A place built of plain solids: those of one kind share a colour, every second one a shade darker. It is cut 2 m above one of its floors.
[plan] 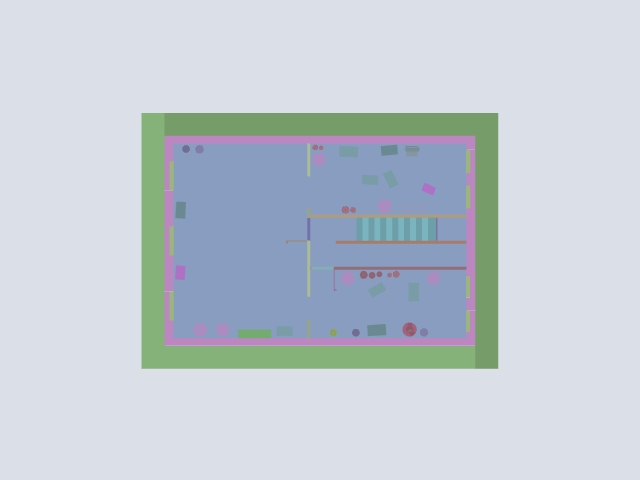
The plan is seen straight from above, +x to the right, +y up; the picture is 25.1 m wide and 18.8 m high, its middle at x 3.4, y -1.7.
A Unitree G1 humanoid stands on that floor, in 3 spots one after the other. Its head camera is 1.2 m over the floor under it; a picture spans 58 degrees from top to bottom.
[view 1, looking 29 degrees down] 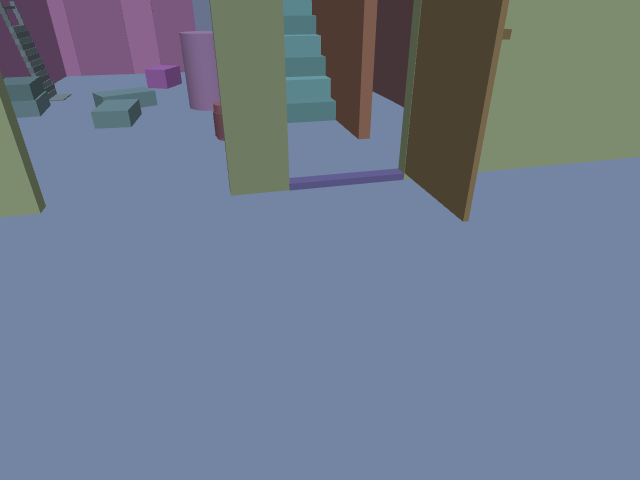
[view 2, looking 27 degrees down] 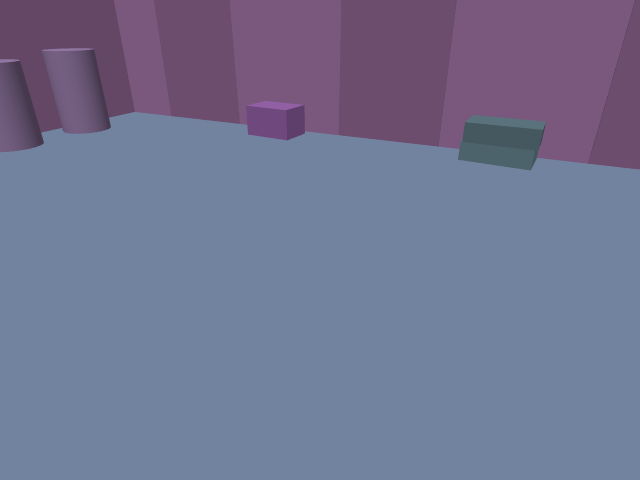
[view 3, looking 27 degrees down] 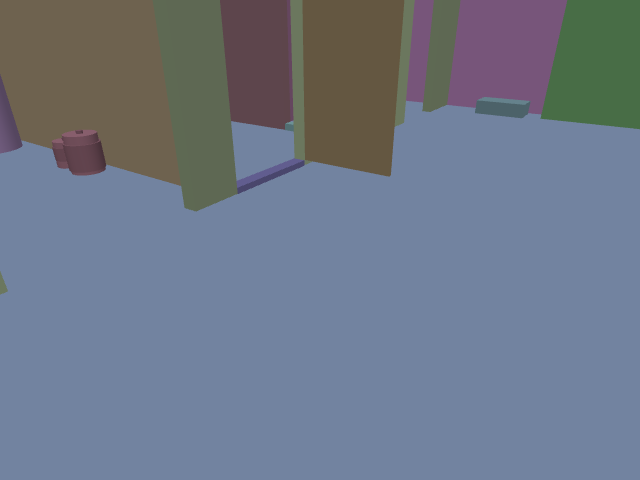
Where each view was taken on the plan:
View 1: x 0.04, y -0.35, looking -14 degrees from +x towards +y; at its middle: floor_basement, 2.48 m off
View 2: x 2.27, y -0.29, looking -154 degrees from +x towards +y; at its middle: floor_basement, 2.64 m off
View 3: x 0.62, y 1.41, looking -56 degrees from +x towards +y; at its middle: floor_basement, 2.64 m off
